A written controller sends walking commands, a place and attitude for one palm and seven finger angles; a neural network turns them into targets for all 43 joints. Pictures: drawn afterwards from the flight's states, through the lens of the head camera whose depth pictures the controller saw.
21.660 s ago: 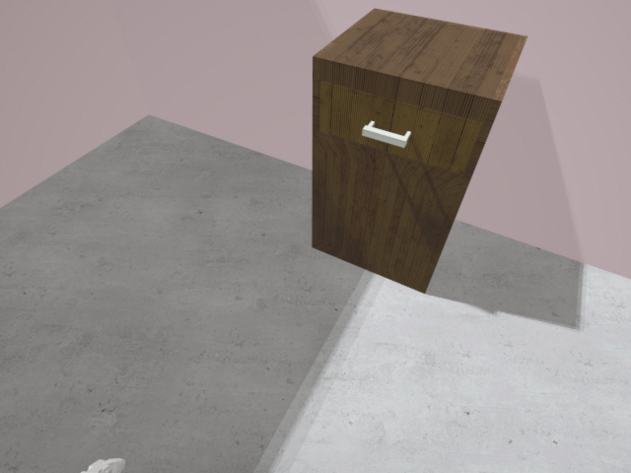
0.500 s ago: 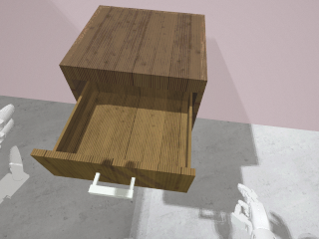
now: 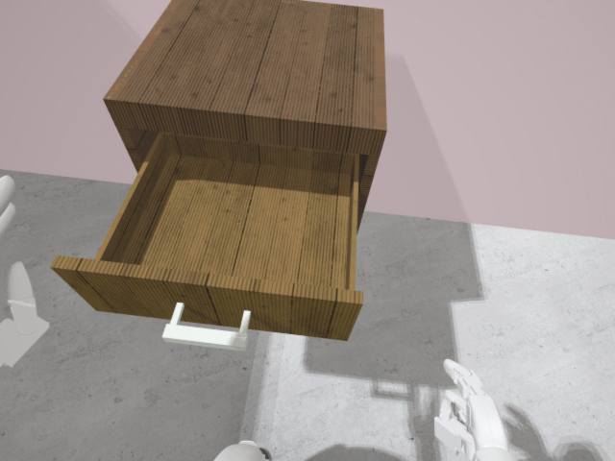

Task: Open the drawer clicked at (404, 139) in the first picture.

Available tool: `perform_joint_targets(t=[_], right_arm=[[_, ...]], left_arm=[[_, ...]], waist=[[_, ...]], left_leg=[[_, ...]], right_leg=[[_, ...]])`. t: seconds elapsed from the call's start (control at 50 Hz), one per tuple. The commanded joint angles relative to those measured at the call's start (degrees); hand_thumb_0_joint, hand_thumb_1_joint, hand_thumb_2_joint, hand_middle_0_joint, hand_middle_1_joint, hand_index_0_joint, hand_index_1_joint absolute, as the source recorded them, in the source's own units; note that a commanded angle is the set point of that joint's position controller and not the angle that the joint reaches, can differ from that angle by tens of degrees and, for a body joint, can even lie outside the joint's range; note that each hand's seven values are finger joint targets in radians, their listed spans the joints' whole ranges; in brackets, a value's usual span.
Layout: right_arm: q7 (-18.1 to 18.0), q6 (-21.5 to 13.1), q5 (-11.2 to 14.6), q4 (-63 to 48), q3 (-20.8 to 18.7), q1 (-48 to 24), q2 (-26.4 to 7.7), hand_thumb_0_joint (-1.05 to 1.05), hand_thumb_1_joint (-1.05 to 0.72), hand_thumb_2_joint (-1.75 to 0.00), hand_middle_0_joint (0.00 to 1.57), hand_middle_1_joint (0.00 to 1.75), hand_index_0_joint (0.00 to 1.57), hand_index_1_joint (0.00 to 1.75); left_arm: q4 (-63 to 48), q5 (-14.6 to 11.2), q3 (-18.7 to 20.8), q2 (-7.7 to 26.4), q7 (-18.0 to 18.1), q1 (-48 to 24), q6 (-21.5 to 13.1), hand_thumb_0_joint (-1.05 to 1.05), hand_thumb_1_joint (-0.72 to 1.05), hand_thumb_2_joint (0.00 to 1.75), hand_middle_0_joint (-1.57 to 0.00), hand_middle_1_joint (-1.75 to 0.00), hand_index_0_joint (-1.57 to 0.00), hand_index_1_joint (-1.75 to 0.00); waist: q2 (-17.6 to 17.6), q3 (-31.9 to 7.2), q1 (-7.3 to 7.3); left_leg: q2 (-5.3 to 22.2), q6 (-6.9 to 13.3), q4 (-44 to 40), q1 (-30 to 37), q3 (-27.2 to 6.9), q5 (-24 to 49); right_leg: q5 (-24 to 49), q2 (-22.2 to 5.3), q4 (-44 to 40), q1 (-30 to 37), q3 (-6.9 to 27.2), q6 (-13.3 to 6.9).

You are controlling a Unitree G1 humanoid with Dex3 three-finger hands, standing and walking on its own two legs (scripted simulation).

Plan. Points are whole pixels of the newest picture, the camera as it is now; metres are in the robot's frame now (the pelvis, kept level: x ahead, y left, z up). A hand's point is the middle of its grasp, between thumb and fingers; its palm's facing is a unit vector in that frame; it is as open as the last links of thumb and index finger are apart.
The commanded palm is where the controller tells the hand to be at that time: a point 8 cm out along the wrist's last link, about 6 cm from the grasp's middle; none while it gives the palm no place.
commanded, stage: step back with the hand held close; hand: left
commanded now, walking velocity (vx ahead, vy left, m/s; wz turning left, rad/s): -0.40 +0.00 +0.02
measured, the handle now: (209, 325) +0.31 +0.18 -0.10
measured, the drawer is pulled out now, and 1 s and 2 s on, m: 0.30 0.30 0.30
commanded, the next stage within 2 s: stop stepping back and stand still in 0.36 s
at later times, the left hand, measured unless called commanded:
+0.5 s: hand out of the picture +0.09 +0.20 +0.17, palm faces +0.34 -0.78 -0.53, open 7.4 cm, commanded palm +0.02 +0.24 +0.19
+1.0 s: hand out of the picture +0.00 +0.18 +0.18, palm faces +0.39 -0.78 -0.49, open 7.4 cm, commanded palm -0.06 +0.22 +0.19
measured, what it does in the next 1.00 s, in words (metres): walks backwards: left foot, then right foot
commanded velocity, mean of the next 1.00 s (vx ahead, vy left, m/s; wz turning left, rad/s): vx -0.08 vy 0.02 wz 0.00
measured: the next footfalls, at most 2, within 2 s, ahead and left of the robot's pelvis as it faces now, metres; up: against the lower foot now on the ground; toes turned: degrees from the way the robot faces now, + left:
left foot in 0.34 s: -0.05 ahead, +0.12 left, +0.00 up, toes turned +4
right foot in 0.52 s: -0.06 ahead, -0.13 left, +0.00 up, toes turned +0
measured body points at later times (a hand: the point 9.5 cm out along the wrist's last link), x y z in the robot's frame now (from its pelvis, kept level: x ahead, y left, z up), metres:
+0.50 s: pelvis -0.10 -0.04 +0.00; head -0.05 -0.03 +0.45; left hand +0.06 +0.24 +0.20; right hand +0.11 -0.26 -0.08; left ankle -0.09 +0.12 -0.73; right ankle -0.09 -0.13 -0.72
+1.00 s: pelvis -0.17 -0.07 +0.01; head -0.17 -0.07 +0.46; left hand -0.03 +0.22 +0.20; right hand -0.01 -0.31 -0.07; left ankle -0.18 +0.07 -0.73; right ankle -0.10 -0.13 -0.73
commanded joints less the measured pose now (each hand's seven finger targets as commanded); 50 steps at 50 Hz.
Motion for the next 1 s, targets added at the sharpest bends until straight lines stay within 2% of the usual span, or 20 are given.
perform_joint_targets(t=[0.0, 0.04, 0.08, 0.1, 0.14, 0.24, 0.26, 0.3, 0.36, 0.44, 0.5, 0.52, 0.54, 0.56, 0.62, 0.68, 0.78, 0.82, 0.9, 0.98], right_arm=[[0.4, -2.9, 0.7, -8.0, -3.8, -3.9, -9.5, 0.0, -0.9, -0.9, 0.2, 0.3, 0.2, 0.3], [0.3, -1.9, 1.6, -9.0, -4.0, -5.0, -9.1, 0.0, -0.9, -0.9, 0.2, 0.3, 0.2, 0.3], [0.1, -0.4, 2.6, -9.2, -4.4, -5.6, -7.8, 0.0, -0.9, -0.9, 0.2, 0.3, 0.2, 0.3], [-0.1, 0.3, 2.3, -8.8, -4.5, -6.6, -7.5, 0.0, -0.9, -0.9, 0.2, 0.3, 0.2, 0.3], [-0.9, 1.4, 1.3, -9.2, -2.4, -7.2, -4.8, 0.0, -0.9, -0.9, 0.2, 0.3, 0.2, 0.3], [-2.7, 3.4, 0.7, -8.0, -1.8, -6.5, -6.4, 0.0, -0.9, -0.9, 0.2, 0.3, 0.2, 0.3], [-2.6, 3.4, 0.8, -8.0, -2.5, -5.3, -7.4, 0.0, -0.9, -0.9, 0.2, 0.3, 0.2, 0.3], [-1.7, 2.0, 1.5, -9.4, -4.6, -5.6, -9.4, 0.0, -0.9, -0.9, 0.2, 0.3, 0.2, 0.3], [-0.3, -0.5, 1.0, -10.0, -5.1, -6.8, -7.8, 0.0, -0.9, -0.9, 0.2, 0.3, 0.2, 0.3], [-0.2, -2.4, 0.4, -6.9, -5.0, -4.2, -8.5, 0.0, -0.9, -0.9, 0.2, 0.3, 0.2, 0.3], [0.5, -2.2, 1.7, -7.7, -3.9, -3.4, -9.5, 0.0, -0.9, -0.9, 0.2, 0.3, 0.2, 0.3], [0.4, -1.8, 2.0, -7.7, -3.8, -2.1, -9.2, 0.0, -0.9, -0.9, 0.2, 0.3, 0.2, 0.3], [0.3, -1.4, 2.8, -8.3, -4.1, -1.0, -8.4, 0.0, -0.9, -0.9, 0.2, 0.3, 0.2, 0.3], [0.1, -1.0, 2.6, -8.4, -3.8, -1.7, -8.5, 0.0, -0.9, -0.9, 0.2, 0.3, 0.2, 0.3], [-0.7, -0.1, 1.1, -8.3, -1.9, -4.2, -7.1, 0.0, -0.9, -0.9, 0.2, 0.3, 0.2, 0.3], [-1.4, -0.7, 0.6, -7.4, -1.0, -3.0, -7.1, 0.0, -0.9, -0.9, 0.2, 0.3, 0.2, 0.3], [-0.5, -3.1, 1.3, -8.7, -3.3, -2.2, -10.8, 0.0, -0.9, -0.9, 0.2, 0.3, 0.2, 0.3], [-0.4, -3.0, 1.7, -8.7, -2.5, -2.5, -8.7, 0.0, -0.9, -0.9, 0.2, 0.3, 0.2, 0.3], [-0.8, -3.6, 1.0, -8.1, -3.0, -1.4, -9.7, 0.0, -0.9, -0.9, 0.2, 0.3, 0.2, 0.3], [-1.1, -4.0, 0.7, -7.7, -3.0, -0.4, -9.5, 0.0, -0.9, -0.9, 0.2, 0.3, 0.2, 0.3]], left_arm=[[-13.1, -1.0, 4.6, 7.0, -0.8, 2.4, -3.1, 0.0, 0.9, 0.9, -0.2, -0.3, -0.2, -0.3], [-11.9, -1.8, 5.8, 7.7, -1.0, 5.6, -2.3, 0.0, 0.9, 0.9, -0.2, -0.3, -0.2, -0.3], [-10.1, -1.9, 6.9, 9.8, -0.6, 3.8, -2.0, 0.0, 0.9, 0.9, -0.2, -0.3, -0.2, -0.3], [-8.6, -2.2, 7.3, 10.0, -0.3, 4.1, -1.6, 0.0, 0.9, 0.9, -0.2, -0.3, -0.2, -0.3], [-7.6, -1.4, 7.0, 8.6, 0.3, 4.0, -0.8, 0.0, 0.9, 0.9, -0.2, -0.3, -0.2, -0.3], [-7.7, 0.4, 4.9, 7.5, 1.5, 4.6, 0.2, 0.0, 0.9, 0.9, -0.2, -0.3, -0.2, -0.3], [-10.7, 0.2, 4.1, 7.9, 1.4, 3.8, -0.1, 0.0, 0.9, 0.9, -0.2, -0.3, -0.2, -0.3], [-14.1, 0.5, 4.3, 9.2, 0.9, 2.8, -1.3, 0.0, 0.9, 0.9, -0.2, -0.3, -0.2, -0.3], [-14.8, -0.5, 7.2, 10.0, 0.5, 6.0, -1.8, 0.0, 0.9, 0.9, -0.2, -0.3, -0.2, -0.3], [-15.5, -0.7, 5.9, 7.7, 0.2, 1.8, -2.5, 0.0, 0.9, 0.9, -0.2, -0.3, -0.2, -0.3], [-11.0, -0.5, 5.0, 6.7, 0.0, 2.2, -1.7, 0.0, 0.9, 0.9, -0.2, -0.3, -0.2, -0.3], [-10.8, -0.1, 4.9, 7.6, 0.4, 1.6, -1.4, 0.0, 0.9, 0.9, -0.2, -0.3, -0.2, -0.3], [-9.0, -0.9, 4.4, 8.0, 0.5, 1.5, -0.5, 0.0, 0.9, 0.9, -0.2, -0.3, -0.2, -0.3], [-8.4, -1.4, 3.9, 7.4, 0.7, 1.3, -0.3, 0.0, 0.9, 0.9, -0.2, -0.3, -0.2, -0.3], [-7.5, -0.5, 5.6, 9.1, 1.6, 0.4, 0.4, 0.0, 0.9, 0.9, -0.2, -0.3, -0.2, -0.3], [-6.2, 0.9, 3.3, 7.0, 2.1, 1.6, 0.4, 0.0, 0.9, 0.9, -0.2, -0.3, -0.2, -0.3], [-9.1, 1.2, 2.0, 7.8, 1.1, 0.9, -1.6, 0.0, 0.9, 0.9, -0.2, -0.3, -0.2, -0.3], [-8.2, 1.4, 4.2, 8.9, 1.6, 2.6, -1.1, 0.0, 0.9, 0.9, -0.2, -0.3, -0.2, -0.3], [-6.7, 1.2, 3.3, 7.5, 2.0, 1.6, -1.2, 0.0, 0.9, 0.9, -0.2, -0.3, -0.2, -0.3], [-6.0, 1.4, 2.2, 6.8, 2.2, 0.0, -1.1, 0.0, 0.9, 0.9, -0.2, -0.3, -0.2, -0.3]], waist=[[9.7, -18.3, -0.08], [4.4, -17.9, -0.34], [-10.8, -14.8, -1.44], [-11.2, -13.1, -0.81], [-7.6, -11.8, -1.88], [-4.5, -12.8, -2.25], [-2.6, -13.5, -2.59], [7.2, -14.2, -1.15], [16.9, -16.4, -0.57], [12.3, -10.7, -1.19], [8.7, -7.8, -0.95], [0.1, -8.6, -1.67], [-10.6, -11.0, -2.51], [-10.4, -10.2, -1.35], [-7.2, -7.7, -1.94], [-5.7, -6.7, -2.14], [4.3, -6.0, -0.89], [10.1, -5.3, -1.0], [2.1, -3.1, -1.58], [1.7, -1.3, -1.95]], left_leg=[[12.5, 4.0, -4.2, 17.3, -8.7, 34.4], [8.1, 2.2, 0.1, 11.9, -5.0, 19.4], [-2.0, -1.6, 18.4, 5.5, 0.0, -8.9], [-3.4, -1.6, 29.6, 1.4, -3.2, -16.0], [-1.3, -2.2, 29.6, -2.4, -4.9, -17.8], [-1.5, -1.3, -4.5, 3.4, 1.1, -8.5], [-0.2, -0.8, -11.7, 7.3, 1.2, 0.5], [10.8, 2.6, -14.0, 11.9, -6.4, 25.6], [15.9, 4.9, -9.8, 12.6, -7.5, 38.1], [17.0, 5.3, -8.5, 10.2, -7.2, 34.5], [11.7, 2.9, -4.0, 6.3, -3.0, 9.2], [5.7, 0.7, 2.4, 5.8, 0.9, -1.2], [-0.7, -0.9, 11.8, 5.3, 2.4, -11.1], [-1.5, -0.7, 20.1, 5.2, -0.7, -13.4], [-0.2, -0.3, 14.8, 6.8, -1.5, -14.1], [-1.7, 1.3, -4.5, 13.2, 2.2, -10.6], [7.2, 4.2, -16.9, 11.1, -5.1, -2.7], [6.5, 4.0, -19.4, 7.7, -4.0, -15.4], [5.2, 3.8, -15.5, 4.2, -4.2, -13.9], [2.9, 3.7, -12.2, 6.1, -2.8, -17.9]], right_leg=[[12.2, -2.6, -4.3, 6.1, 0.3, 0.0], [23.0, -7.0, -7.4, 7.3, 3.6, -1.5], [35.1, -21.5, -15.5, 1.6, 18.5, -7.4], [35.9, -23.9, -16.5, 0.1, 18.1, -10.0], [46.1, -21.3, -12.6, 4.3, 13.7, -10.9], [51.1, -13.8, -7.1, 14.3, 6.0, -4.1], [47.7, -12.7, -4.8, 14.2, 4.4, -2.3], [27.0, -6.4, 0.8, 9.2, 1.4, 1.7], [6.6, -4.7, 8.6, 1.9, 0.0, 1.3], [0.1, -3.2, 6.3, 1.3, 0.0, 1.0], [9.9, -5.1, -7.9, 7.7, -0.8, 1.5], [18.8, -9.4, -13.1, 7.7, 6.7, -0.6], [14.6, -17.7, -18.3, 4.8, 19.7, -3.8], [7.6, -21.1, -21.7, 2.4, 21.9, -5.4], [-2.2, -18.0, -21.4, -0.8, 15.7, -6.6], [-6.2, -14.3, -22.0, 0.9, 10.9, -3.5], [4.0, -6.2, -12.1, 10.5, 5.8, 1.3], [-5.4, -6.2, -12.5, 8.0, 5.5, 0.5], [-2.3, -5.5, -13.9, 9.4, 6.3, 0.1], [-12.4, -6.8, -18.9, 3.4, 10.4, -1.2]])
